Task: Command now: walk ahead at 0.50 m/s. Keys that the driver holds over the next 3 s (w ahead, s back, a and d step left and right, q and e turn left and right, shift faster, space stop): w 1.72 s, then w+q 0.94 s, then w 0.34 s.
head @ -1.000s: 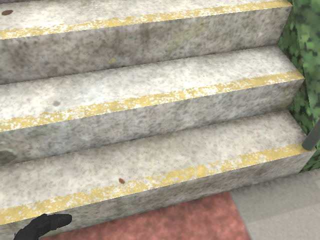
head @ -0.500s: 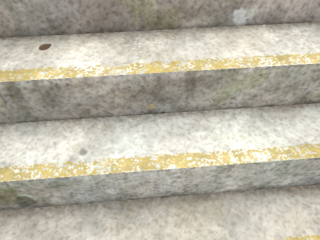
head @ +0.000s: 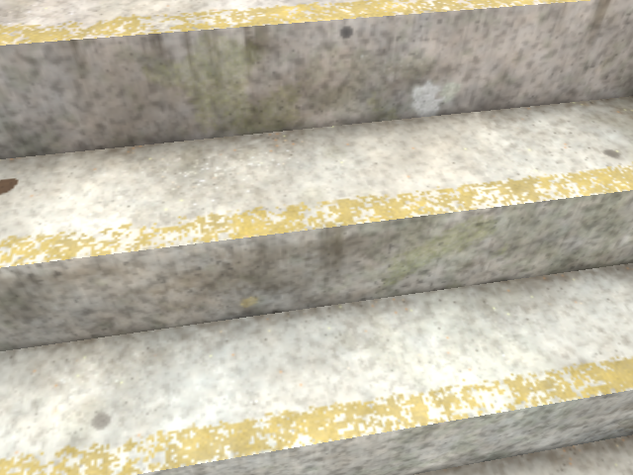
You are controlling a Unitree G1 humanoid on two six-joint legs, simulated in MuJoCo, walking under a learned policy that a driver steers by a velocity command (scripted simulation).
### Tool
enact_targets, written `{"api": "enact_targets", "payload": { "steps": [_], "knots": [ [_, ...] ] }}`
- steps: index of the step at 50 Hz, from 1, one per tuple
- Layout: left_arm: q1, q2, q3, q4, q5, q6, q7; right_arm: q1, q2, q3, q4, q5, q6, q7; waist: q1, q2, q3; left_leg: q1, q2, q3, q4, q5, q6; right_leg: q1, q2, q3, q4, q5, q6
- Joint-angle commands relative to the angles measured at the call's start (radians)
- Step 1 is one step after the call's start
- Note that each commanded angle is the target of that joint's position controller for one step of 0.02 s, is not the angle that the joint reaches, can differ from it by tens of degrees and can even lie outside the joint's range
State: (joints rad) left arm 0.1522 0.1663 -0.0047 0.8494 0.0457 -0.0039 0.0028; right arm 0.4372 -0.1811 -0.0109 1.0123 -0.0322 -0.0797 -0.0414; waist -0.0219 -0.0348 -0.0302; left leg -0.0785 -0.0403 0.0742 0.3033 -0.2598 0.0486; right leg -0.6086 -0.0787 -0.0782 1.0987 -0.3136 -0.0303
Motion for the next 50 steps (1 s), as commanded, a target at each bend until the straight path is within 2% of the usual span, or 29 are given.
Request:
{"api": "enact_targets", "payload": {
  "steps": [1, 3, 4, 5, 6, 9, 11, 19, 21, 24, 25, 26, 28, 29, 30, 31, 32, 34, 36, 38, 39, 40, 41, 42, 43, 45, 48, 49, 50],
  "knots": [
    [0.095, 0.06, 0.011, -0.051, -0.02, -0.032, 0.031, -0.094, -0.151, -0.029, -0.069, 0.0, -0.011, 0.007, 0.083, 0.133, -0.033, -0.013, 0.278, -0.13, 0.093, 0.992, 0.186, 0.24, 0.063, -0.018, -0.274, -0.001, -0.059],
    [0.293, 0.062, 0.023, 0.008, -0.026, -0.071, 0.044, -0.181, -0.165, -0.042, -0.083, 0.037, 0.0, 0.018, 0.181, 0.093, -0.097, 0.022, 0.182, -0.057, 0.414, 1.044, 0.134, 0.431, 0.101, -0.063, -0.714, 0.335, -0.07],
    [0.383, 0.09, 0.03, 0.061, -0.012, -0.087, 0.04, -0.216, -0.137, -0.037, -0.099, 0.048, -0.006, 0.027, 0.198, 0.084, -0.06, -0.151, 0.119, -0.048, 0.612, 0.728, 0.098, 0.576, 0.08, -0.045, -0.827, 0.491, -0.052],
    [0.404, 0.208, 0.052, 0.083, -0.007, -0.09, 0.032, -0.141, -0.018, -0.017, -0.127, 0.039, -0.006, 0.03, 0.1, -0.218, -0.081, -0.473, -0.035, -0.001, 0.968, -0.112, 0.012, 0.776, -0.219, 0.311, -0.734, 1.196, -0.084],
    [0.368, 0.188, 0.041, 0.07, 0.001, -0.078, 0.027, 0.015, 0.047, -0.008, -0.078, 0.048, 0.021, 0.015, 0.044, -0.173, -0.189, -0.467, -0.044, -0.188, 1.248, -0.146, 0.012, 0.69, -0.325, 0.409, -0.742, 1.128, -0.197],
    [0.205, 0.12, 0.04, 0.068, -0.024, -0.049, 0.0, -0.229, 0.003, -0.022, -0.191, -0.023, 0.048, -0.001, 0.026, -0.064, 0.104, -0.906, -0.022, -0.081, 1.847, -0.182, 0.028, 0.463, -0.248, 0.369, -0.886, 0.121, -0.253],
    [0.307, 0.054, 0.018, 0.139, -0.014, -0.057, 0.003, -0.374, 0.06, 0.006, -0.301, -0.019, 0.059, 0.0, 0.032, -0.016, 0.124, -1.094, -0.012, -0.123, 1.991, -0.184, 0.074, 0.452, -0.208, 0.284, -0.865, 0.06, -0.183],
    [0.332, 0.092, -0.002, 0.211, -0.041, -0.089, 0.023, -0.601, 0.109, 0.079, -0.567, -0.016, 0.085, -0.003, -0.023, 0.006, 0.125, -1.233, 0.06, -0.014, 1.817, -0.182, 0.045, 0.339, -0.133, 0.174, -1.009, -0.035, -0.148],
    [0.38, 0.095, -0.005, 0.226, -0.049, -0.072, 0.063, -0.678, 0.117, 0.094, -0.614, -0.015, 0.088, 0.01, 0.015, -0.016, 0.085, -1.189, 0.092, 0.053, 1.64, -0.161, 0.029, 0.428, -0.116, 0.179, -1.065, 0.154, -0.173],
    [0.412, 0.131, 0.012, 0.205, -0.074, -0.032, 0.093, -0.534, 0.113, 0.114, -0.53, 0.054, 0.086, 0.001, 0.0, -0.107, -0.129, -0.524, -0.026, 0.132, 1.001, -0.421, 0.056, 0.495, -0.094, 0.019, -1.053, 1.229, -0.237],
    [0.434, 0.189, 0.017, 0.175, -0.063, -0.048, 0.082, -0.363, 0.087, 0.088, -0.44, 0.056, 0.089, 0.005, -0.036, -0.138, -0.273, -0.426, -0.115, 0.222, 1.034, -0.426, 0.058, 0.63, -0.157, 0.002, -0.853, 1.85, -0.245],
    [0.343, 0.245, 0.043, 0.15, -0.071, -0.065, 0.058, -0.154, 0.038, 0.061, -0.399, 0.015, 0.079, 0.002, -0.148, -0.19, -0.393, -0.287, -0.085, 0.098, 0.94, -0.341, 0.106, 0.68, -0.218, -0.005, -0.608, 2.087, -0.236],
    [0.231, 0.24, 0.073, 0.035, -0.089, -0.093, -0.017, 0.002, -0.167, -0.018, -0.332, -0.029, 0.093, -0.019, -0.201, 0.209, -0.462, -0.083, 0.195, -0.666, 0.395, -0.634, 0.238, 0.331, -0.04, 0.02, -0.094, 1.406, -0.144],
    [0.119, 0.168, 0.079, 0.016, -0.02, -0.086, -0.047, -0.059, -0.207, -0.047, -0.278, -0.011, 0.118, -0.027, -0.17, 0.389, -0.308, -0.116, 0.253, -0.971, 0.086, -0.633, 0.329, 0.045, 0.16, 0.093, 0.344, 0.389, -0.11],
    [0.04, 0.042, 0.057, -0.049, 0.027, -0.077, -0.044, -0.138, -0.205, -0.049, -0.249, 0.0, 0.105, -0.01, -0.112, 0.194, -0.153, -0.19, 0.302, -0.902, 0.095, -0.373, 0.301, -0.172, 0.171, 0.264, 0.797, 0.201, -0.077],
    [0.044, -0.023, 0.045, -0.115, 0.013, -0.055, -0.013, -0.26, -0.156, -0.042, -0.254, -0.041, 0.085, -0.019, -0.005, 0.04, -0.104, -0.158, 0.308, -0.652, 0.253, -0.253, 0.209, -0.362, 0.195, 0.291, 1.0, 0.121, -0.076],
    [0.146, -0.065, 0.031, -0.124, -0.002, -0.018, 0.019, -0.368, -0.051, -0.013, -0.216, -0.059, 0.075, -0.015, 0.136, 0.034, 0.026, -0.259, 0.266, -0.435, 0.311, -0.116, 0.102, -0.455, 0.198, 0.272, 1.058, 0.03, -0.069],
    [0.235, -0.032, 0.029, -0.119, 0.016, 0.014, 0.045, -0.28, 0.056, 0.008, -0.114, -0.068, 0.052, 0.023, 0.177, 0.014, 0.072, -0.269, 0.218, -0.209, 0.304, -0.104, 0.015, -0.465, 0.197, 0.245, 1.129, 0.026, -0.057],
    [0.195, 0.017, 0.03, -0.147, 0.003, 0.04, 0.048, -0.335, 0.021, 0.004, -0.113, -0.057, 0.025, 0.032, 0.227, 0.076, 0.127, -0.4, 0.209, -0.105, 0.184, -0.087, -0.034, -0.403, 0.175, 0.233, 0.938, 0.083, -0.036],
    [0.118, 0.115, 0.063, -0.174, -0.011, 0.053, 0.046, -0.421, -0.058, -0.016, -0.134, -0.054, -0.008, 0.016, 0.239, 0.086, 0.167, -0.57, 0.23, -0.089, 0.123, -0.097, 0.029, -0.284, 0.189, 0.179, 0.857, 0.148, -0.014],
    [0.062, 0.216, 0.046, -0.184, -0.043, 0.042, -0.05, -0.593, -0.1, 0.012, -0.306, -0.1, 0.028, 0.098, 0.196, -0.041, -0.065, -0.718, 0.168, 0.045, 0.175, 0.103, 0.097, -0.168, 0.177, 0.242, 0.71, 0.351, -0.104],
    [0.132, 0.195, 0.05, -0.144, 0.001, 0.07, -0.098, -0.721, -0.195, -0.018, -0.342, -0.078, 0.064, 0.131, 0.256, 0.115, -0.037, -0.757, 0.219, 0.006, 0.069, 0.263, 0.189, -0.104, 0.171, 0.123, 0.703, 0.351, -0.096],
    [0.184, 0.13, 0.076, -0.159, -0.047, 0.068, -0.016, -0.484, -0.188, -0.055, -0.213, -0.043, -0.006, 0.034, 0.272, 0.14, -0.005, -0.489, 0.279, -0.092, 0.102, 0.002, 0.133, -0.115, 0.173, 0.048, 0.652, 0.275, -0.022],
    [0.091, 0.167, 0.013, -0.13, 0.014, 0.08, -0.083, -0.523, -0.145, -0.001, -0.311, -0.062, 0.038, 0.117, 0.123, -0.039, -0.075, -0.551, 0.182, 0.104, 0.031, 0.362, 0.167, -0.056, 0.163, 0.084, 0.386, 0.374, -0.093],
    [0.073, 0.139, 0.013, -0.182, 0.026, 0.093, -0.106, -0.537, -0.191, -0.017, -0.307, -0.067, 0.049, 0.13, 0.174, 0.168, -0.046, -0.365, 0.26, 0.023, -0.002, 0.615, 0.217, -0.029, 0.122, 0.007, 0.121, 0.271, -0.043],
    [0.151, 0.114, -0.01, -0.206, 0.012, 0.139, -0.09, -0.456, -0.246, -0.025, -0.278, -0.107, 0.067, 0.163, 0.196, 0.245, -0.126, -0.099, 0.369, -0.048, 0.084, 1.167, 0.271, 0.019, 0.108, 0.074, -0.113, 0.234, -0.031],
    [0.522, 0.134, 0.012, -0.063, -0.002, 0.111, -0.051, -0.395, -0.176, -0.037, -0.201, -0.095, 0.055, 0.207, 0.269, 0.078, -0.184, 0.009, 0.257, 0.015, 0.636, 1.059, 0.29, 0.251, 0.17, 0.025, -0.645, 0.228, -0.047],
    [0.624, 0.07, 0.004, 0.041, 0.026, 0.099, -0.068, -0.384, -0.091, -0.015, -0.164, -0.092, 0.075, 0.225, 0.279, -0.035, -0.08, -0.294, 0.154, 0.004, 0.997, 0.698, 0.303, 0.336, 0.163, 0.084, -0.7, 0.334, -0.12],
    [0.649, 0.051, -0.008, 0.084, 0.075, 0.09, -0.095, -0.41, 0.044, 0.013, -0.184, -0.042, 0.101, 0.242, 0.209, -0.171, -0.052, -0.725, -0.005, -0.042, 1.352, 0.165, 0.298, 0.438, 0.101, 0.256, -0.546, 0.637, -0.223]
  ]
}}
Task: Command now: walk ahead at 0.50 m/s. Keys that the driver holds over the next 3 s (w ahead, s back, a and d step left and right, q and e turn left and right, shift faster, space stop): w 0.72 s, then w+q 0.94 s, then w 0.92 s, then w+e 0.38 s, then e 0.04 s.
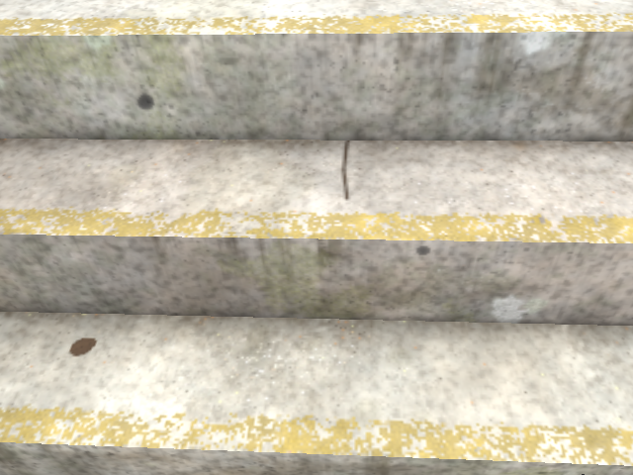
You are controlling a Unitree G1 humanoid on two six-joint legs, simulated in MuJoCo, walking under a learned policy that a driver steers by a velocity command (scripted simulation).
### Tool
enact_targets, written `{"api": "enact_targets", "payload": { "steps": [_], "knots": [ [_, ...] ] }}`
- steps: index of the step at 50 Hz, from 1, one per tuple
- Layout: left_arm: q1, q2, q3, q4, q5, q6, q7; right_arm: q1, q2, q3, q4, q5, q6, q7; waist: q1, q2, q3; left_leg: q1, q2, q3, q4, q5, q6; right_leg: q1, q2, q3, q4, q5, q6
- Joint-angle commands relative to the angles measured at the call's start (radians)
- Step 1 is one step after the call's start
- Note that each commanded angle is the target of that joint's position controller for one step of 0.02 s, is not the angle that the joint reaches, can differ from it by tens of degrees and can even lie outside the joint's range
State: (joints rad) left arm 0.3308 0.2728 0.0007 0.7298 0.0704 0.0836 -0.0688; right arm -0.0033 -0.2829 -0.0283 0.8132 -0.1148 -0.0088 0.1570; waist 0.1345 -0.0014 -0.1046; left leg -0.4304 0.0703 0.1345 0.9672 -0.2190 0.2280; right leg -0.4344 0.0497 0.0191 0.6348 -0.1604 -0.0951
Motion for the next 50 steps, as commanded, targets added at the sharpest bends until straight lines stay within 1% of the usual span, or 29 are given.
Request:
{"api": "enact_targets", "payload": {
  "steps": [1, 3, 5, 8, 11, 13, 15, 17, 18, 19, 20, 22, 23, 24, 25, 26, 27, 28, 33, 37, 39, 40, 41, 44, 45, 46, 47, 49, 50],
  "knots": [
    [0.474, 0.057, 0.008, 0.168, 0.041, -0.013, -0.029, 0.117, 0.152, 0.031, -0.005, 0.06, 0.036, 0.037, -0.018, -0.272, -0.066, -0.609, -0.238, -0.332, 1.006, 0.042, 0.079, 0.326, -0.171, 0.49, -0.112, 0.454, -0.298],
    [0.368, 0.084, 0.041, 0.213, 0.008, -0.086, -0.038, 0.054, 0.046, 0.013, -0.054, 0.09, -0.044, -0.024, -0.035, -0.123, 0.056, -1.063, -0.264, -0.422, 1.32, 0.026, -0.004, 0.393, -0.297, 0.761, -0.239, -0.186, -0.316],
    [0.286, -0.041, -0.026, 0.289, 0.034, -0.133, -0.046, 0.017, 0.046, 0.041, -0.066, 0.07, -0.071, -0.094, -0.134, 0.006, 0.105, -1.245, -0.185, -0.423, 1.49, 0.147, 0.025, 0.345, -0.292, 0.662, -0.241, -0.3, -0.2],
    [0.124, -0.069, -0.05, 0.321, 0.039, -0.154, -0.025, 0.055, 0.084, 0.071, -0.065, 0.067, -0.052, -0.092, -0.215, 0.011, 0.127, -1.114, -0.102, -0.324, 1.56, 0.203, 0.055, 0.001, -0.22, 0.48, -0.318, -0.388, -0.113],
    [0.246, 0.004, -0.041, 0.326, 0.059, -0.188, -0.01, -0.19, 0.034, 0.061, -0.17, 0.136, -0.031, -0.091, -0.113, -0.009, 0.071, -0.837, -0.027, -0.122, 1.132, 0.31, -0.016, -0.165, -0.121, 0.249, -0.386, -0.231, 0.0],
    [0.507, -0.02, -0.052, 0.411, 0.038, -0.177, 0.005, -0.344, 0.064, 0.073, -0.201, 0.118, -0.01, -0.108, 0.0, -0.144, 0.075, -1.013, -0.017, -0.053, 0.999, 0.195, -0.063, 0.074, -0.165, 0.326, -0.42, -0.066, -0.061],
    [0.455, -0.015, -0.05, 0.439, -0.021, -0.155, -0.048, -0.392, 0.102, 0.088, -0.227, 0.094, 0.051, -0.103, -0.059, -0.224, 0.057, -0.75, -0.042, 0.073, 0.58, -0.205, -0.03, 0.015, -0.255, 0.288, -0.541, 0.463, -0.17],
    [0.368, 0.102, -0.03, 0.427, -0.041, -0.198, -0.082, -0.22, 0.113, 0.081, -0.206, 0.088, 0.089, -0.052, -0.182, -0.275, -0.071, -0.476, -0.131, 0.166, 0.56, -0.134, -0.084, 0.164, -0.34, 0.197, -0.404, 1.871, -0.258],
    [0.294, 0.159, 0.001, 0.394, -0.067, -0.211, -0.087, -0.154, 0.058, 0.065, -0.201, 0.077, 0.09, -0.047, -0.204, -0.268, -0.111, -0.477, -0.183, 0.173, 0.333, -0.208, -0.105, 0.396, -0.363, 0.169, -0.339, 2.102, -0.265],
    [0.308, 0.164, 0.01, 0.401, -0.066, -0.211, -0.097, -0.137, 0.043, 0.057, -0.198, 0.069, 0.096, -0.054, -0.188, -0.277, -0.141, -0.448, -0.205, 0.169, 0.2, -0.27, -0.094, 0.524, -0.359, 0.152, -0.245, 2.292, -0.247],
    [0.336, 0.16, 0.014, 0.42, -0.01, -0.206, -0.107, -0.015, 0.039, 0.045, -0.162, 0.077, 0.11, -0.068, -0.205, -0.258, -0.239, -0.303, -0.181, 0.055, 0.221, -0.221, -0.021, 0.5, -0.362, 0.135, -0.128, 2.47, -0.182],
    [0.19, 0.138, 0.032, 0.352, 0.032, -0.181, -0.126, 0.398, -0.03, 0.001, 0.015, 0.085, 0.131, -0.096, -0.35, -0.051, -0.276, 0.159, -0.098, -0.295, -0.056, -0.277, 0.061, 0.052, -0.256, 0.158, 0.126, 2.124, -0.067],
    [0.06, 0.027, 0.02, 0.369, 0.022, -0.155, -0.137, 0.601, 0.001, 0.004, 0.11, 0.021, 0.124, -0.105, -0.447, 0.275, -0.158, 0.239, 0.08, -0.671, -0.327, -0.1, 0.16, -0.253, -0.056, 0.175, 0.711, 0.636, 0.014],
    [0.005, -0.017, 0.02, 0.342, -0.053, -0.138, -0.139, 0.586, -0.006, 0.0, 0.086, 0.008, 0.098, -0.118, -0.415, 0.221, -0.07, 0.076, 0.201, -1.001, -0.527, -0.599, 0.191, -0.516, 0.017, 0.266, 1.256, 0.315, -0.067],
    [-0.091, -0.031, 0.022, 0.277, -0.071, -0.135, -0.096, 0.483, 0.015, 0.004, 0.151, 0.024, 0.062, -0.112, -0.322, 0.089, 0.097, 0.014, 0.169, -0.944, -0.504, -0.665, 0.142, -0.727, 0.071, 0.319, 1.492, 0.238, -0.145],
    [-0.135, -0.061, 0.015, 0.218, -0.048, -0.138, -0.06, 0.357, 0.112, 0.03, 0.188, 0.035, 0.026, -0.094, -0.232, -0.028, 0.124, -0.005, 0.128, -0.771, -0.502, -0.573, 0.087, -0.815, 0.088, 0.356, 1.504, 0.166, -0.228],
    [-0.224, -0.255, -0.033, 0.01, -0.005, -0.173, 0.024, 0.299, 0.114, 0.005, 0.279, 0.085, -0.019, -0.174, -0.075, 0.013, 0.122, -0.046, 0.122, -0.577, -0.573, -0.566, -0.035, -0.698, 0.052, 0.231, 1.463, -0.055, -0.119],
    [-0.109, -0.09, -0.012, 0.12, -0.038, -0.121, 0.001, 0.162, 0.258, 0.074, 0.223, 0.065, -0.041, -0.124, -0.11, -0.095, 0.03, 0.007, 0.055, -0.397, -0.515, -0.267, -0.034, -0.797, 0.036, 0.325, 1.353, 0.061, -0.209],
    [-0.209, -0.037, -0.018, 0.045, -0.043, -0.1, -0.019, 0.085, 0.057, 0.025, 0.137, 0.012, -0.093, -0.088, -0.033, 0.056, 0.041, -0.297, 0.059, -0.18, -0.769, -0.111, -0.019, -0.512, -0.076, -0.008, 1.409, -0.057, -0.155],
    [-0.581, -0.106, -0.082, -0.108, -0.019, -0.106, 0.028, 0.722, 0.155, 0.062, 0.407, -0.018, -0.103, -0.117, -0.266, 0.05, 0.08, 0.633, 0.266, -0.428, -0.657, -0.039, 0.006, -1.497, -0.146, 0.164, 1.608, -0.369, -0.217],
    [-0.771, -0.089, -0.091, -0.204, -0.029, -0.096, 0.047, 0.667, 0.141, 0.057, 0.396, -0.027, -0.111, -0.1, -0.252, 0.034, 0.042, 0.432, 0.211, -0.355, -0.774, -0.025, -0.037, -1.258, -0.241, 0.064, 1.16, -0.252, -0.206],
    [-0.812, -0.07, -0.09, -0.239, -0.023, -0.07, 0.039, 0.387, 0.069, 0.026, 0.272, 0.016, -0.101, -0.063, -0.155, 0.039, 0.031, -0.109, 0.127, -0.186, -0.975, 0.007, -0.027, -0.625, -0.226, -0.089, 0.819, -0.223, -0.187],
    [-0.903, -0.128, -0.131, -0.31, -0.041, -0.029, 0.007, 0.508, -0.044, -0.003, 0.34, 0.065, -0.094, -0.022, -0.155, 0.178, 0.016, -0.403, 0.19, -0.295, -1.106, 0.132, 0.048, -0.236, -0.137, -0.067, 0.858, -0.381, -0.084],
    [-0.284, 0.09, -0.026, -0.047, -0.065, -0.072, -0.01, 0.304, -0.182, -0.038, 0.238, 0.111, -0.147, 0.011, 0.096, 0.187, -0.215, 0.226, 0.191, -0.136, -0.567, 1.492, -0.03, -0.111, 0.036, -0.083, 0.497, -0.087, -0.079],
    [-0.028, 0.113, -0.022, 0.07, -0.078, -0.086, 0.005, 0.523, -0.014, -0.001, 0.276, 0.019, -0.154, 0.028, 0.042, -0.094, -0.484, -0.177, 0.136, -0.238, -0.138, 1.208, -0.056, 0.407, -0.201, 0.39, 0.357, 0.189, -0.265],
    [0.224, 0.228, 0.028, 0.137, 0.0, -0.055, 0.025, 0.555, 0.096, 0.011, 0.291, 0.034, -0.125, 0.043, 0.104, -0.268, -0.518, -0.364, -0.058, -0.296, 0.141, 0.349, -0.045, 0.531, -0.395, 0.883, -0.079, -0.035, -0.304],
    [0.238, 0.246, 0.055, 0.198, 0.004, -0.065, 0.016, 0.536, 0.07, -0.026, 0.356, 0.075, -0.1, 0.034, 0.128, -0.275, -0.264, -0.516, -0.114, -0.492, 0.695, 0.436, -0.043, 0.285, -0.408, 1.03, -0.255, -0.574, -0.229],
    [-0.043, 0.14, 0.04, 0.258, -0.053, -0.109, 0.017, 0.422, 0.17, -0.004, 0.32, 0.098, -0.095, -0.024, -0.057, -0.284, -0.054, -0.681, -0.088, -0.412, 1.058, 0.396, -0.019, -0.009, -0.367, 0.673, -0.173, -0.657, -0.17],
    [-0.17, -0.084, 0.019, 0.301, -0.08, -0.138, 0.054, 0.229, 0.174, -0.013, 0.047, 0.046, -0.105, -0.115, -0.182, -0.099, -0.064, -0.579, -0.091, -0.3, 1.06, 0.315, -0.057, -0.034, -0.348, 0.52, -0.112, -0.745, -0.031]
  ]
}}
Over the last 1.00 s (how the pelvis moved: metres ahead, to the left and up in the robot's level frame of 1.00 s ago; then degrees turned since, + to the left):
0.25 -0.06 0.19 5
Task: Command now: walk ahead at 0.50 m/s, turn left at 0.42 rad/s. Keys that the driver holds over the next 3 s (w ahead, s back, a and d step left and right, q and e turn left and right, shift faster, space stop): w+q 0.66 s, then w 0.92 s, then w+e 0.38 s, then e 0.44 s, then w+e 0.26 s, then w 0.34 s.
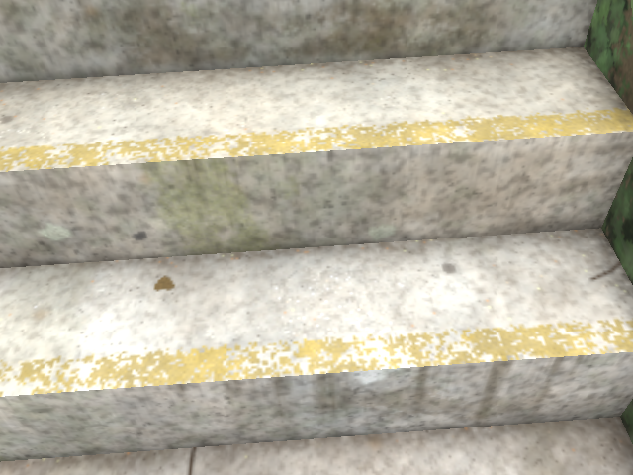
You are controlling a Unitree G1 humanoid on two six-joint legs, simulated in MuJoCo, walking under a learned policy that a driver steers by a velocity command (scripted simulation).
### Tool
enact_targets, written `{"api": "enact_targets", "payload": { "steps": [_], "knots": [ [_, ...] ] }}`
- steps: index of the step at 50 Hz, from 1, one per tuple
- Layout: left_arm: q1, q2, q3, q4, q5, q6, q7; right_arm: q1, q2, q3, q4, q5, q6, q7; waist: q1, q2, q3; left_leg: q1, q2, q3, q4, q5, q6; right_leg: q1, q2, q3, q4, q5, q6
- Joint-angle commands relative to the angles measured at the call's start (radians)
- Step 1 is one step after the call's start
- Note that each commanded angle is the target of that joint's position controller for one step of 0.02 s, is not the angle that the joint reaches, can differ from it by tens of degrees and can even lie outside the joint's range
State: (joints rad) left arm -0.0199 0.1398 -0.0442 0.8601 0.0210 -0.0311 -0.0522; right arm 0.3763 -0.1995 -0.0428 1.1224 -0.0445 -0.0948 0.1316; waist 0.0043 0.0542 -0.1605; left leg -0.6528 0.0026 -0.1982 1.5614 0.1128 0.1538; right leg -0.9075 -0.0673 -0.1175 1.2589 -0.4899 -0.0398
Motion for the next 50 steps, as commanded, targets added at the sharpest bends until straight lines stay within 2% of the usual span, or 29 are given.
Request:
{"api": "enact_targets", "payload": {
  "steps": [1, 3, 5, 8, 10, 14, 17, 19, 23, 24, 25, 26, 27, 28, 30, 32, 33, 35, 37, 39, 40, 42, 43, 44, 45, 46, 48, 49, 50],
  "knots": [
    [0.062, 0.013, 0.023, 0.14, 0.015, 0.001, 0.01, -0.04, 0.093, 0.028, -0.045, 0.041, 0.017, -0.046, -0.026, -0.037, 0.021, -0.475, -0.006, -0.11, 0.512, 0.072, 0.074, 0.364, -0.232, 0.575, -0.785, -0.169, -0.111],
    [0.082, -0.043, 0.019, 0.155, 0.047, -0.012, 0.004, -0.026, 0.082, 0.025, -0.07, 0.059, 0.039, -0.023, -0.072, -0.021, 0.035, -0.531, 0.011, -0.114, 0.516, 0.07, 0.106, 0.407, -0.228, 0.427, -0.846, 0.192, -0.091],
    [0.08, -0.046, 0.025, 0.16, 0.045, -0.031, 0.009, -0.034, 0.077, 0.034, -0.077, 0.063, 0.038, -0.013, -0.101, -0.007, 0.045, -0.577, 0.007, -0.077, 0.503, 0.027, 0.12, 0.409, -0.182, 0.205, -0.876, 0.291, -0.089],
    [0.211, 0.026, 0.033, 0.211, 0.083, -0.032, 0.002, -0.146, 0.053, 0.047, -0.114, 0.06, 0.049, 0.022, -0.065, -0.094, 0.067, -0.733, -0.022, 0.052, 0.887, -0.135, 0.142, 0.518, -0.196, 0.102, -1.001, 0.257, -0.167],
    [0.346, -0.013, 0.007, 0.273, 0.125, -0.021, -0.011, -0.262, 0.065, 0.069, -0.177, 0.07, 0.045, -0.022, -0.03, -0.03, 0.114, -0.962, -0.011, -0.012, 0.837, -0.123, 0.204, 0.689, -0.208, 0.086, -1.003, 0.263, -0.146],
    [0.464, 0.013, -0.008, 0.295, 0.136, -0.047, -0.016, -0.423, 0.035, 0.078, -0.265, 0.045, 0.081, -0.047, -0.01, -0.095, 0.065, -0.961, 0.061, 0.139, 0.604, -0.051, 0.176, 0.759, -0.161, -0.06, -1.081, 0.319, -0.138],
    [0.616, 0.01, -0.011, 0.342, 0.156, -0.045, -0.043, -0.577, 0.049, 0.083, -0.35, 0.043, 0.162, -0.083, 0.029, -0.133, 0.069, -0.999, 0.122, 0.186, 0.349, -0.098, 0.155, 0.865, -0.234, -0.038, -1.168, 0.433, -0.168],
    [0.501, 0.094, 0.009, 0.305, 0.096, -0.03, -0.084, -0.664, 0.079, 0.11, -0.382, 0.018, 0.213, -0.063, -0.003, -0.129, 0.08, -0.708, 0.135, 0.328, 0.124, -0.409, 0.146, 0.715, -0.29, -0.11, -1.288, 0.65, -0.215],
    [0.493, 0.307, 0.069, 0.296, 0.04, -0.09, -0.06, -0.536, 0.072, 0.113, -0.366, 0.029, 0.184, -0.003, -0.105, -0.3, -0.048, -0.482, -0.074, 0.422, -0.258, -0.673, 0.066, 1.129, -0.324, -0.19, -0.999, 2.115, -0.247],
    [0.472, 0.292, 0.074, 0.303, 0.056, -0.079, -0.068, -0.474, 0.044, 0.109, -0.35, 0.031, 0.173, -0.018, -0.106, -0.3, -0.099, -0.415, -0.1, 0.398, -0.402, -0.595, 0.074, 1.216, -0.317, -0.173, -0.909, 2.213, -0.283],
    [0.522, 0.24, 0.065, 0.298, 0.117, -0.079, -0.074, -0.337, -0.01, 0.091, -0.301, 0.036, 0.172, -0.053, -0.112, -0.266, -0.226, -0.114, -0.121, 0.291, -0.381, -0.416, 0.103, 1.047, -0.262, -0.145, -0.754, 2.228, -0.276],
    [0.512, 0.218, 0.064, 0.286, 0.133, -0.074, -0.093, -0.123, -0.079, 0.068, -0.22, 0.05, 0.181, -0.08, -0.182, -0.184, -0.291, 0.224, -0.079, 0.093, -0.503, -0.348, 0.135, 0.751, -0.218, -0.067, -0.571, 2.016, -0.256],
    [0.401, 0.187, 0.06, 0.249, 0.122, -0.059, -0.127, 0.141, -0.162, 0.034, -0.128, 0.038, 0.185, -0.099, -0.281, -0.041, -0.275, 0.517, 0.012, -0.222, -0.828, -0.433, 0.186, 0.386, -0.104, -0.012, -0.286, 1.413, -0.195],
    [0.366, 0.139, 0.078, 0.243, 0.068, -0.036, -0.142, 0.213, -0.235, 0.002, -0.083, 0.002, 0.173, -0.089, -0.261, 0.125, -0.198, 0.504, 0.118, -0.602, -1.151, -0.631, 0.204, 0.12, 0.04, 0.147, 0.257, 0.689, -0.123],
    [0.237, 0.025, 0.06, 0.187, 0.042, -0.029, -0.096, 0.119, -0.128, 0.009, 0.004, -0.023, 0.114, -0.079, -0.137, 0.094, 0.043, 0.329, 0.114, -0.534, -1.11, -0.83, 0.09, -0.247, 0.145, 0.421, 0.839, 0.691, -0.171],
    [0.206, 0.003, 0.042, 0.148, 0.05, -0.042, -0.052, -0.057, -0.003, 0.046, 0.017, 0.011, 0.058, -0.055, 0.019, -0.029, 0.072, 0.219, 0.072, -0.335, -1.083, -0.649, 0.036, -0.328, 0.097, 0.409, 0.873, 0.638, -0.221],
    [0.216, 0.012, 0.031, 0.133, 0.052, -0.035, -0.035, -0.111, 0.039, 0.065, 0.034, -0.013, 0.052, -0.042, 0.075, -0.092, 0.079, 0.156, 0.059, -0.239, -1.096, -0.52, 0.039, -0.342, 0.071, 0.352, 0.879, 0.638, -0.228],
    [0.187, 0.045, 0.033, 0.103, 0.014, -0.022, -0.026, -0.19, 0.038, 0.063, -0.032, -0.015, 0.038, -0.037, 0.106, 0.02, 0.077, 0.066, 0.045, -0.073, -1.172, -0.357, 0.042, -0.327, 0.063, 0.228, 1.011, 0.437, -0.211],
    [0.155, 0.019, 0.012, 0.093, 0.022, -0.023, -0.03, -0.095, 0.051, 0.078, -0.013, -0.041, 0.028, -0.057, 0.1, 0.046, 0.082, 0.07, 0.049, -0.084, -1.205, -0.493, 0.045, -0.441, 0.074, 0.205, 1.194, 0.37, -0.216],
    [0.004, 0.046, 0.004, -0.001, 0.017, -0.014, -0.014, 0.045, -0.007, 0.08, 0.023, -0.092, 0.02, -0.056, 0.065, -0.074, 0.031, 0.071, 0.021, -0.031, -1.206, -0.502, 0.003, -0.376, 0.03, 0.137, 0.921, 0.512, -0.192],
    [-0.062, 0.063, 0.006, -0.026, 0.006, -0.01, -0.004, 0.09, -0.019, 0.077, 0.013, -0.089, 0.015, -0.047, 0.026, -0.029, 0.043, 0.063, 0.017, -0.003, -1.235, -0.419, 0.019, -0.337, 0.013, 0.114, 0.827, 0.52, -0.164],
    [-0.2, 0.13, 0.015, -0.097, 0.007, 0.024, 0.022, -0.012, -0.068, 0.067, -0.056, -0.032, 0.011, -0.024, 0.026, 0.002, 0.07, 0.008, 0.095, -0.006, -1.405, -0.227, 0.087, -0.174, -0.004, 0.061, 0.487, 0.273, -0.1],
    [-0.193, 0.104, 0.002, -0.111, 0.02, 0.061, 0.014, -0.01, -0.087, 0.071, -0.059, 0.012, 0.018, -0.011, 0.052, 0.052, 0.054, -0.074, 0.159, -0.038, -1.485, -0.135, 0.164, 0.027, 0.023, 0.009, 0.344, 0.144, -0.065],
    [-0.163, 0.074, 0.006, -0.113, 0.027, 0.075, -0.012, 0.035, -0.13, 0.069, -0.057, 0.041, -0.005, 0.004, 0.058, 0.146, 0.074, -0.006, 0.219, -0.047, -1.475, 0.341, 0.218, 0.112, 0.071, -0.065, 0.338, 0.092, -0.023],
    [-0.081, 0.076, 0.009, -0.101, 0.024, 0.084, -0.018, 0.053, -0.182, 0.056, -0.042, 0.042, -0.026, 0.008, 0.09, 0.134, 0.026, 0.195, 0.261, -0.027, -1.395, 0.804, 0.229, 0.114, 0.109, -0.065, 0.258, 0.145, -0.019],
    [-0.043, 0.112, 0.021, -0.126, 0.022, 0.078, -0.022, 0.07, -0.228, 0.025, -0.042, 0.074, -0.046, 0.007, 0.107, 0.167, -0.021, 0.455, 0.284, -0.01, -1.297, 1.255, 0.237, 0.072, 0.163, -0.112, 0.063, 0.091, -0.026],
    [0.03, 0.174, 0.046, -0.116, 0.015, 0.072, -0.017, 0.235, -0.205, 0.008, 0.025, -0.012, -0.047, 0.025, 0.03, 0.106, -0.206, 0.612, 0.227, 0.094, -1.035, 1.613, 0.19, 0.193, 0.16, 0.023, -0.003, 0.245, -0.144],
    [0.168, 0.186, 0.059, -0.071, 0.022, 0.076, -0.006, 0.215, -0.16, 0.006, 0.039, -0.037, -0.029, 0.037, 0.076, -0.002, -0.223, 0.444, 0.193, 0.066, -0.878, 1.43, 0.173, 0.384, 0.109, 0.218, -0.209, 0.163, -0.191],
    [0.36, 0.212, 0.084, 0.008, 0.035, 0.088, 0.024, 0.136, -0.095, 0.013, 0.037, -0.027, -0.003, 0.048, 0.186, -0.122, -0.156, 0.168, 0.109, 0.039, -0.723, 0.984, 0.155, 0.561, 0.039, 0.499, -0.46, -0.09, -0.221]
  ]
}}
Over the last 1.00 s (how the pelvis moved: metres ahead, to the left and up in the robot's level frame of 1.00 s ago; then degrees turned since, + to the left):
0.42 -0.16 0.29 1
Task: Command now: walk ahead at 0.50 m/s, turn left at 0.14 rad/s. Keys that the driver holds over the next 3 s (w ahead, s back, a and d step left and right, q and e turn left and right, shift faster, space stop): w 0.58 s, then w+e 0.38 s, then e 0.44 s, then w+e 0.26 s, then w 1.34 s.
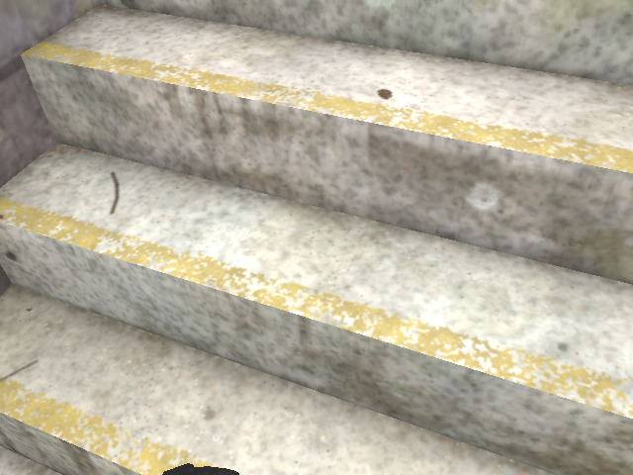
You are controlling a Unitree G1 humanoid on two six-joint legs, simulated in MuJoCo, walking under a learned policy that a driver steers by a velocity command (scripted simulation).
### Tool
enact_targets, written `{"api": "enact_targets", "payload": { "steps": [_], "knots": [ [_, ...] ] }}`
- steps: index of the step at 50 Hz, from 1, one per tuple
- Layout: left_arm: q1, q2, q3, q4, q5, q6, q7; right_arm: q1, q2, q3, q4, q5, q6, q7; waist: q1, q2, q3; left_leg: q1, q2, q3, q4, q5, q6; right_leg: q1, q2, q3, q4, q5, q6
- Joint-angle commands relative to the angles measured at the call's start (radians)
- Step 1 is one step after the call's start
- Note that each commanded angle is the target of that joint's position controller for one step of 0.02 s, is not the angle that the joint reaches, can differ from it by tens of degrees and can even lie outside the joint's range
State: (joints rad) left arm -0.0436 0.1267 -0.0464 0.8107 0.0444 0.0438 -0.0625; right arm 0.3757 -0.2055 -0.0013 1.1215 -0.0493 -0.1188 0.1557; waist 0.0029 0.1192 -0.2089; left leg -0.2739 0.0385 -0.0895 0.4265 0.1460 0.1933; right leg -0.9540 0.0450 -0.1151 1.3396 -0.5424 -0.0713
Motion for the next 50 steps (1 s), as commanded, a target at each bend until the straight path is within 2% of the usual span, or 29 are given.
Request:
{"api": "enact_targets", "payload": {
  "steps": [1, 2, 3, 4, 7, 11, 13, 14, 17, 20, 23, 25, 26, 27, 28, 29, 30, 31, 32, 33, 34, 35, 38, 40, 43, 44, 46, 48, 50],
  "knots": [
    [0.403, 0.252, 0.092, 0.023, 0.051, 0.014, 0.039, 0.068, -0.029, -0.035, 0.075, -0.005, 0.052, 0.035, 0.248, -0.415, 0.013, -0.524, -0.096, -0.134, 1.042, 0.052, 0.012, 0.532, -0.243, 0.984, -0.885, -0.312, -0.335],
    [0.428, 0.22, 0.084, 0.089, 0.039, -0.02, 0.04, 0.015, -0.04, -0.036, 0.038, 0.046, 0.054, 0.009, 0.2, -0.387, 0.088, -0.761, -0.13, -0.299, 1.371, 0.041, 0.023, 0.548, -0.27, 1.085, -0.904, -0.462, -0.286],
    [0.44, 0.175, 0.08, 0.16, 0.019, -0.036, 0.023, -0.112, -0.053, -0.038, -0.015, 0.065, 0.044, -0.024, 0.162, -0.327, 0.183, -0.933, -0.175, -0.299, 1.506, 0.005, 0.068, 0.564, -0.246, 0.922, -0.866, -0.395, -0.237],
    [0.392, 0.088, 0.061, 0.214, 0.025, -0.059, 0.005, -0.16, -0.065, -0.04, -0.041, 0.069, 0.028, -0.052, 0.099, -0.118, 0.185, -1.002, -0.181, -0.304, 1.472, 0.025, 0.104, 0.589, -0.227, 0.755, -0.839, -0.242, -0.177],
    [0.175, -0.049, 0.022, 0.247, 0.005, -0.098, 0.003, -0.096, 0.018, 0.001, -0.06, 0.037, 0.045, -0.095, -0.056, -0.148, 0.168, -1.036, -0.128, -0.25, 1.532, -0.115, 0.086, 0.495, -0.162, 0.453, -0.88, 0.03, -0.115],
    [0.187, 0.061, 0.042, 0.215, 0.047, -0.128, -0.012, -0.251, -0.031, 0.008, -0.163, 0.036, 0.061, -0.095, -0.064, -0.103, 0.125, -0.898, -0.074, -0.001, 1.354, -0.041, 0.022, 0.336, -0.11, 0.182, -1.007, 0.214, -0.092],
    [0.334, 0.073, 0.048, 0.255, 0.055, -0.12, -0.002, -0.223, -0.009, 0.017, -0.126, 0.021, 0.085, -0.073, -0.01, -0.205, 0.139, -1.026, -0.06, 0.03, 1.676, -0.136, -0.006, 0.451, -0.17, 0.27, -1.041, 0.227, -0.172],
    [0.441, 0.061, 0.057, 0.316, -0.09, -0.167, 0.081, -0.263, 0.074, 0.005, -0.251, 0.011, 0.084, -0.145, -0.08, -0.125, 0.295, -1.012, 0.004, 0.061, 1.643, -0.22, -0.106, 0.472, -0.253, 0.328, -1.051, 0.106, -0.146],
    [0.563, 0.069, 0.062, 0.336, -0.048, -0.213, 0.125, -0.405, 0.072, 0.005, -0.367, -0.001, 0.078, -0.168, -0.011, -0.083, 0.331, -1.221, 0.059, 0.077, 1.626, -0.318, -0.112, 0.739, -0.29, 0.403, -1.113, 0.06, -0.124],
    [0.641, 0.084, 0.089, 0.341, -0.018, -0.23, 0.122, -0.547, 0.082, 0.002, -0.487, -0.009, 0.067, -0.161, 0.06, -0.191, 0.333, -1.49, 0.098, 0.083, 1.705, -0.503, -0.086, 1.074, -0.341, 0.42, -1.153, 0.124, -0.147],
    [0.699, 0.064, 0.101, 0.336, -0.038, -0.214, 0.136, -0.734, 0.092, 0.021, -0.659, 0.002, 0.062, -0.152, 0.098, -0.25, 0.36, -1.473, 0.154, 0.099, 1.458, -0.674, -0.076, 1.179, -0.335, 0.373, -1.273, 0.362, -0.142],
    [0.644, 0.068, 0.107, 0.292, -0.072, -0.179, 0.139, -0.73, 0.147, 0.061, -0.685, 0.028, 0.089, -0.131, 0.118, -0.235, 0.312, -0.983, 0.129, 0.219, 1.032, -0.731, -0.019, 0.967, -0.287, 0.206, -1.444, 0.724, -0.146],
    [0.552, 0.074, 0.095, 0.249, -0.072, -0.174, 0.128, -0.614, 0.124, 0.048, -0.639, 0.062, 0.093, -0.123, 0.041, -0.208, 0.224, -0.589, 0.018, 0.388, 0.823, -0.711, -0.012, 0.811, -0.223, 0.092, -1.367, 1.235, -0.152],
    [0.648, 0.134, 0.096, 0.237, -0.084, -0.199, 0.107, -0.362, 0.103, 0.023, -0.558, 0.077, 0.09, -0.129, -0.018, -0.263, -0.008, -0.201, -0.1, 0.422, 0.918, -0.593, 0.007, 0.794, -0.304, 0.113, -1.128, 2.005, -0.16],
    [0.572, 0.264, 0.127, 0.212, -0.109, -0.23, 0.08, -0.077, 0.017, -0.018, -0.499, 0.065, 0.091, -0.145, -0.171, -0.353, -0.194, 0.017, -0.092, 0.296, 0.784, -0.491, 0.016, 0.868, -0.305, 0.105, -0.872, 2.159, -0.1],
    [0.524, 0.268, 0.137, 0.172, -0.138, -0.251, 0.052, 0.059, -0.066, -0.057, -0.442, 0.037, 0.081, -0.166, -0.223, -0.295, -0.29, 0.234, -0.02, 0.044, 0.658, -0.514, 0.062, 0.676, -0.222, 0.131, -0.602, 1.935, -0.046],
    [0.538, 0.224, 0.128, 0.131, -0.151, -0.266, 0.029, 0.129, -0.163, -0.092, -0.442, -0.002, 0.076, -0.184, -0.267, -0.014, -0.359, 0.4, 0.239, -0.416, 0.349, -0.448, 0.177, 0.468, -0.08, 0.157, -0.165, 1.388, 0.005],
    [0.63, 0.172, 0.123, 0.287, 0.014, -0.173, -0.146, 0.22, -0.176, -0.048, -0.392, -0.03, 0.178, -0.101, -0.352, 0.222, -0.419, 0.259, 0.324, -0.917, -0.074, -0.516, 0.253, 0.292, 0.1, 0.48, 0.57, 0.748, -0.104],
    [0.586, 0.21, 0.166, 0.244, -0.005, -0.158, -0.176, 0.2, -0.226, -0.068, -0.275, -0.016, 0.156, -0.079, -0.233, 0.056, -0.08, 0.083, 0.285, -0.776, -0.101, -0.832, 0.113, 0.015, 0.1, 0.56, 0.849, 0.81, -0.141],
    [0.508, 0.134, 0.138, 0.204, -0.027, -0.163, -0.148, 0.051, -0.21, -0.068, -0.22, 0.033, 0.133, -0.071, -0.133, -0.05, 0.066, -0.064, 0.308, -0.642, -0.038, -0.79, 0.113, -0.13, 0.068, 0.479, 1.009, 0.779, -0.158],
    [0.517, 0.08, 0.108, 0.21, -0.024, -0.161, -0.113, -0.068, -0.087, -0.035, -0.211, 0.049, 0.114, -0.063, -0.076, -0.203, 0.025, -0.067, 0.323, -0.515, -0.01, -0.636, 0.134, -0.154, 0.034, 0.458, 1.018, 0.724, -0.187],
    [0.496, 0.032, 0.076, 0.176, -0.017, -0.144, -0.079, -0.162, 0.017, -0.001, -0.185, -0.013, 0.095, -0.051, -0.002, -0.29, 0.029, -0.098, 0.347, -0.369, 0.009, -0.47, 0.113, -0.214, -0.011, 0.455, 1.023, 0.755, -0.208],
    [0.422, -0.018, 0.05, 0.135, -0.067, -0.083, -0.063, -0.362, 0.117, 0.028, -0.166, -0.026, 0.039, -0.067, 0.142, -0.176, 0.158, -0.332, 0.277, 0.04, -0.113, -0.38, -0.02, -0.214, -0.078, 0.352, 1.111, 0.551, -0.251],
    [0.347, 0.008, 0.046, 0.08, -0.068, -0.082, -0.067, -0.371, 0.109, 0.034, -0.14, -0.043, 0.019, -0.082, 0.164, -0.103, 0.153, -0.367, 0.193, 0.201, -0.164, -0.369, -0.047, -0.217, -0.037, 0.278, 1.202, 0.487, -0.286],
    [0.221, 0.096, 0.063, 0.044, -0.06, -0.091, -0.048, -0.242, -0.032, 0.017, -0.13, -0.068, 0.016, -0.089, 0.11, -0.066, 0.137, -0.284, 0.073, 0.353, -0.192, -0.329, -0.082, -0.196, -0.002, 0.171, 1.002, 0.561, -0.227],
    [0.141, 0.155, 0.07, 0.016, -0.049, -0.085, -0.033, -0.169, -0.055, 0.017, -0.121, -0.073, 0.028, -0.08, 0.076, -0.078, 0.105, -0.181, 0.101, 0.346, -0.171, -0.327, -0.069, -0.251, -0.017, 0.16, 0.868, 0.594, -0.197],
    [0.105, 0.125, 0.059, 0.015, -0.035, -0.05, -0.015, -0.03, -0.074, 0.015, -0.103, -0.077, 0.042, -0.067, 0.011, 0.014, 0.106, 0.075, 0.176, 0.295, -0.199, -0.249, 0.006, -0.454, -0.017, 0.154, 0.824, 0.536, -0.177],
    [0.033, 0.07, 0.033, -0.026, -0.023, -0.001, -0.005, 0.077, -0.034, 0.034, -0.044, -0.108, 0.049, -0.036, -0.024, -0.015, 0.167, 0.373, 0.335, 0.174, -0.244, -0.186, 0.071, -0.758, -0.07, 0.249, 0.731, 0.461, -0.178],
    [-0.044, 0.082, 0.025, -0.08, -0.008, 0.039, -0.01, -0.164, -0.084, 0.02, -0.12, -0.056, 0.059, -0.002, 0.061, -0.021, 0.113, 0.112, 0.32, 0.313, -0.385, -0.031, 0.101, -0.347, -0.114, 0.037, 0.354, 0.233, -0.163]
  ]
}}
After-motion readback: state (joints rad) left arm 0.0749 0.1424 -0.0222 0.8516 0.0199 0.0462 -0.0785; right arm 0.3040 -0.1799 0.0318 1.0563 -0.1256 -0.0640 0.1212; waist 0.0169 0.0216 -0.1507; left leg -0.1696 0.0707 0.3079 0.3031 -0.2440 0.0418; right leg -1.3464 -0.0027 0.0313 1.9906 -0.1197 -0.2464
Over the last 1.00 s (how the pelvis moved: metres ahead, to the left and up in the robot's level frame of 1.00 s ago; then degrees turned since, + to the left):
0.44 0.06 0.38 27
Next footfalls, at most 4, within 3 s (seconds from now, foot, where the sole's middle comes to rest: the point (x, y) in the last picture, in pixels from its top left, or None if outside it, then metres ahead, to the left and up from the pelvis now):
0.56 left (257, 450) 0.49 0.15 -0.44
1.06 right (398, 294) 0.64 -0.08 -0.24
1.68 left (294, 77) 0.97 0.08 -0.04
2.32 right None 1.11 -0.27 0.16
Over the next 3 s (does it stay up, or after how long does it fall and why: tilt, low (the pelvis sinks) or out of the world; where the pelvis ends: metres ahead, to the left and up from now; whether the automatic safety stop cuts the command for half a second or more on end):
stays up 1.31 -0.23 1.09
